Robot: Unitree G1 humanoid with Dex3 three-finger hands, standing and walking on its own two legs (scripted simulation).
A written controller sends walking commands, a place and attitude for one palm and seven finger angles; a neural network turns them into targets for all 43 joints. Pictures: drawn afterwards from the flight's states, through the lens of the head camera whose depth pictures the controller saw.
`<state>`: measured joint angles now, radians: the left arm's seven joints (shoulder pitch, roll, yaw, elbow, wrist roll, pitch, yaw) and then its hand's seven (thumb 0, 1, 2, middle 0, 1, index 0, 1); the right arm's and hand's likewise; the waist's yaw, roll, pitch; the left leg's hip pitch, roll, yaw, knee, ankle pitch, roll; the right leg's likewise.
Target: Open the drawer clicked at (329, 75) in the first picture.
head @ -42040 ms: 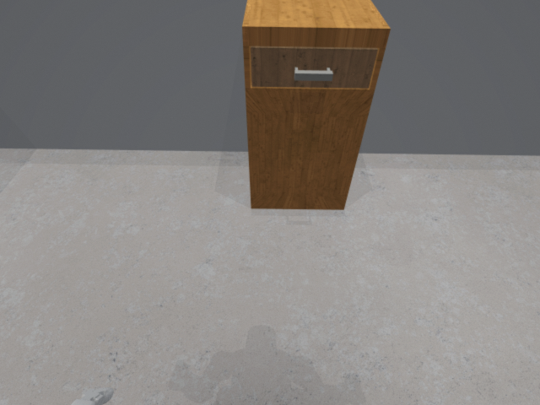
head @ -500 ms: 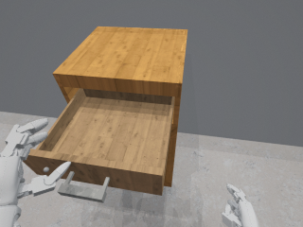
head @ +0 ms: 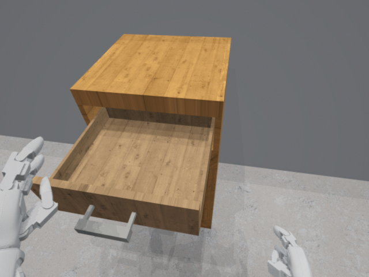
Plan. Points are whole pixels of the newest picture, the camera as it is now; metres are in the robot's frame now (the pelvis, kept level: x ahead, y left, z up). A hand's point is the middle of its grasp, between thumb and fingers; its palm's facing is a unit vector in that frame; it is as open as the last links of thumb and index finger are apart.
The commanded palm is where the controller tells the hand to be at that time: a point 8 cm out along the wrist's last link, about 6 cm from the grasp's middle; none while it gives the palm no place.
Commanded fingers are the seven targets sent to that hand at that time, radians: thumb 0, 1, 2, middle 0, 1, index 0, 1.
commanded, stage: step back with the hand held close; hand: left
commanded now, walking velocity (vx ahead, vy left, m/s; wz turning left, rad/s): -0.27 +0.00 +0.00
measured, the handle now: (107, 221) +0.24 +0.23 -0.04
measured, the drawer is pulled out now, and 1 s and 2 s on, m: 0.30 0.30 0.30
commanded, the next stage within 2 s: stop stepping back and stand still in 1.38 s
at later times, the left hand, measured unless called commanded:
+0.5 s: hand (36, 223) +0.15 +0.25 +0.16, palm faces +0.29 -0.80 -0.52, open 7.4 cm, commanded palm +0.09 +0.29 +0.17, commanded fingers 0.00 0.90 0.90 -0.20 -0.30 -0.20 -0.30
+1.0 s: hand (10, 262) +0.09 +0.25 +0.16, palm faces +0.36 -0.80 -0.48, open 7.4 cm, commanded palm +0.02 +0.29 +0.17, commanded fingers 0.00 0.90 0.90 -0.20 -0.30 -0.20 -0.30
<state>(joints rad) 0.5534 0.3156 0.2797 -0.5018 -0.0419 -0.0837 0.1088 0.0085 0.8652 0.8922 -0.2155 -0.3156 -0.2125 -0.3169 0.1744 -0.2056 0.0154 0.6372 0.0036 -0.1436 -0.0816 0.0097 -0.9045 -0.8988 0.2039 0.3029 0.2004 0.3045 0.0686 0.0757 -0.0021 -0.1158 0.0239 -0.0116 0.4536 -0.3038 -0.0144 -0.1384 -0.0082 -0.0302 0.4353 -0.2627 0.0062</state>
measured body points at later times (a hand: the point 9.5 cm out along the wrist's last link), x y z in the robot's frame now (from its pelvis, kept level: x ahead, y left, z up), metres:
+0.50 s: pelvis -0.04 +0.01 +0.00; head -0.01 +0.01 +0.44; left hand +0.13 +0.29 +0.19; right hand +0.14 -0.22 -0.08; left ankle -0.04 +0.13 -0.74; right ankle -0.02 -0.12 -0.74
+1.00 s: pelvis -0.11 +0.01 -0.02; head -0.07 +0.03 +0.43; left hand +0.07 +0.29 +0.19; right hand +0.07 -0.22 -0.09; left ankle -0.04 +0.13 -0.74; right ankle -0.08 -0.12 -0.74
